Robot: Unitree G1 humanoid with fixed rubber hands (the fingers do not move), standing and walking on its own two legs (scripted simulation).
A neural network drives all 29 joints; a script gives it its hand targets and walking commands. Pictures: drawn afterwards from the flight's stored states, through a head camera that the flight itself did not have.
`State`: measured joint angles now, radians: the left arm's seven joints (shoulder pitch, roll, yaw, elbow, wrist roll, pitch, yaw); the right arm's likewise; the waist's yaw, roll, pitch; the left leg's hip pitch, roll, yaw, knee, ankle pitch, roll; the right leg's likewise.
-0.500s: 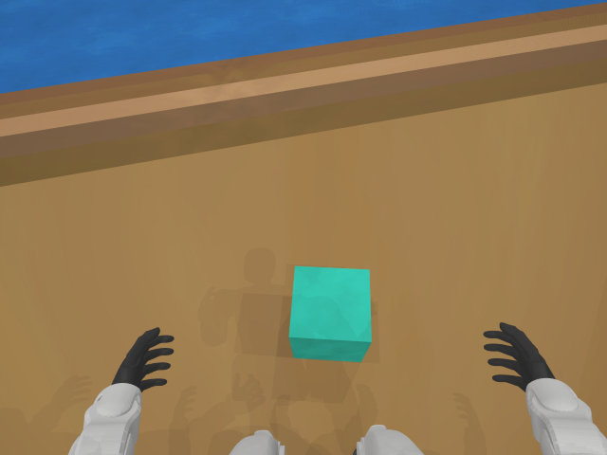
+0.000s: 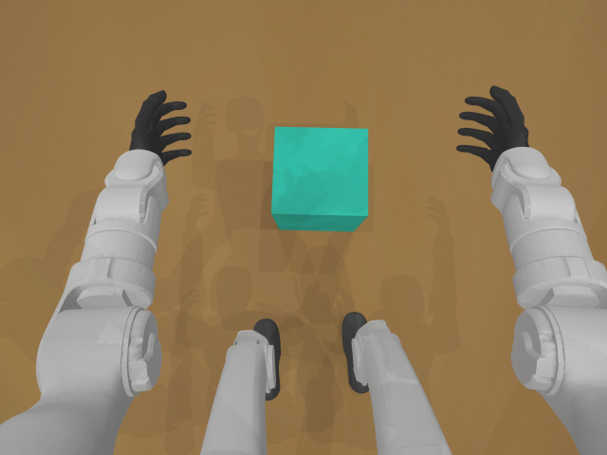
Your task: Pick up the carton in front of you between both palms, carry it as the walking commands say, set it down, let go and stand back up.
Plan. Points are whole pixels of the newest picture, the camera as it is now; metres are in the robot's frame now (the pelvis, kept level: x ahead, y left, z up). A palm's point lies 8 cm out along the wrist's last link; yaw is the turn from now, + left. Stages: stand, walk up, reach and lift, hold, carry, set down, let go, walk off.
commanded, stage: reach and lift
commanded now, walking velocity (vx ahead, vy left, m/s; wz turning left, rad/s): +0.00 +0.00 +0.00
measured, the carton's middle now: (318, 185) +0.56 -0.04 -0.55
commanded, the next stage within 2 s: none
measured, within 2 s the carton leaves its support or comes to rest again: neither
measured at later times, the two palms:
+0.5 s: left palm (204, 114) +0.58 +0.15 -0.18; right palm (448, 120) +0.54 -0.23 -0.18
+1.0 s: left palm (233, 169) +0.57 +0.15 -0.41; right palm (407, 173) +0.53 -0.23 -0.41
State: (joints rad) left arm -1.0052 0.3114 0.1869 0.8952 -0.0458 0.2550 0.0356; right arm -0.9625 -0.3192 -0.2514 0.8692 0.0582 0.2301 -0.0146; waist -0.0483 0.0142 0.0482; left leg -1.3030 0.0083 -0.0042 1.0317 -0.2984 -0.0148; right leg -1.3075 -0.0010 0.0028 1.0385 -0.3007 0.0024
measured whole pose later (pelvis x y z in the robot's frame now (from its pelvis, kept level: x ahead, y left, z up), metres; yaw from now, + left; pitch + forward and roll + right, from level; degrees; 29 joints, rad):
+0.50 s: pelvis +0.03 +0.00 -0.04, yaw +0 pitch +52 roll +0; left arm -1.30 0.24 0.38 0.95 0.13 0.15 0.04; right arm -1.23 -0.21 -0.51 0.89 -0.12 0.12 0.01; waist -0.06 0.02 -0.03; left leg -1.69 -0.01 -0.03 1.15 -0.34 -0.02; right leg -1.69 0.00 0.01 1.15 -0.33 0.01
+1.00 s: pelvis -0.02 +0.01 -0.26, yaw -1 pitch +43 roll +0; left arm -1.56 0.39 0.09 1.06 -0.18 0.19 0.13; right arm -1.51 -0.41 -0.22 1.06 0.17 0.16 -0.08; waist -0.06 0.02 0.28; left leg -2.22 -0.05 -0.03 2.04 -0.57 -0.03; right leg -2.22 0.03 0.04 2.03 -0.55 0.05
